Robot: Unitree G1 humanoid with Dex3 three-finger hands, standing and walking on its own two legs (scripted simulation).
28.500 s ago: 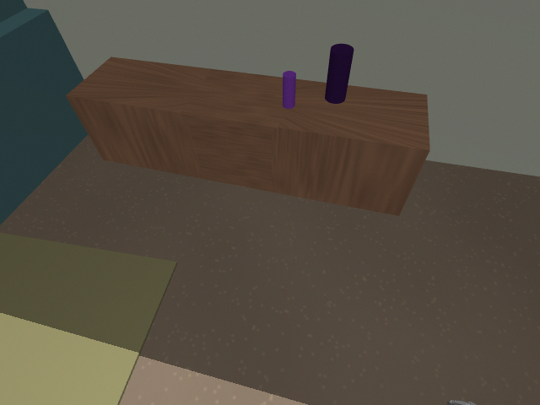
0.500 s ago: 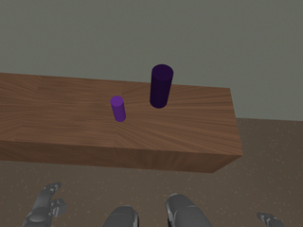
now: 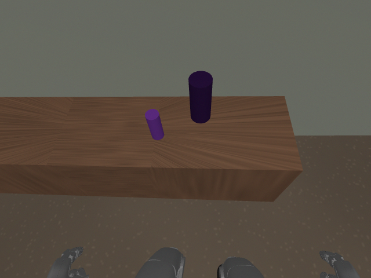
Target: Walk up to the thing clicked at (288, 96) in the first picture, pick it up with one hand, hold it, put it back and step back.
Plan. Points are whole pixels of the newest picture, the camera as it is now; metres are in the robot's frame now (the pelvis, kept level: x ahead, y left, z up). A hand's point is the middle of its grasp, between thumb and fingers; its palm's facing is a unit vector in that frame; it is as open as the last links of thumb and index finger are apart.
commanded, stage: step back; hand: left
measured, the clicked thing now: (155, 125) +0.64 +0.17 -0.28
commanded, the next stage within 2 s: none
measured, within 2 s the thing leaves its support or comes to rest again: neither
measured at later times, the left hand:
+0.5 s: hand out of the picture -0.07 +0.27 -0.16, palm faces -0.04 -0.91 -0.41, open 7.4 cm
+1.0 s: hand out of the picture -0.19 +0.27 -0.15, palm faces +0.01 -0.92 -0.39, open 7.4 cm
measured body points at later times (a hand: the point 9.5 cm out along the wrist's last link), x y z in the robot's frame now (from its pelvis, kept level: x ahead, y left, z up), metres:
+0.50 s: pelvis -0.15 -0.01 -0.01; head -0.09 -0.01 +0.43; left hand -0.06 +0.31 -0.13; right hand -0.02 -0.33 -0.12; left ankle -0.05 +0.12 -0.73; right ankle -0.18 -0.14 -0.73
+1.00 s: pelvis -0.31 +0.00 +0.00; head -0.26 +0.01 +0.44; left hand -0.20 +0.32 -0.12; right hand -0.22 -0.31 -0.11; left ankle -0.26 +0.10 -0.73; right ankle -0.33 -0.15 -0.64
